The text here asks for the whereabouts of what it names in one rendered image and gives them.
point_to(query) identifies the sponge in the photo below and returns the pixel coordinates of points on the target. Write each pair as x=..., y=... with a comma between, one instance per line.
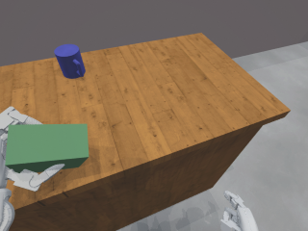
x=37, y=147

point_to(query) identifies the robot right hand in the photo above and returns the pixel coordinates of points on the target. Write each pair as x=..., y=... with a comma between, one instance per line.
x=241, y=220

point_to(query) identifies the left robot forearm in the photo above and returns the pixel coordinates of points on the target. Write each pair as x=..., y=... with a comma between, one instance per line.
x=7, y=211

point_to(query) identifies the table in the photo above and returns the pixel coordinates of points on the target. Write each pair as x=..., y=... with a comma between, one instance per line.
x=165, y=118

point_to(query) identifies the robot left hand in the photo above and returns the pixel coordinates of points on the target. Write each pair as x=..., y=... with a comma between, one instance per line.
x=26, y=179

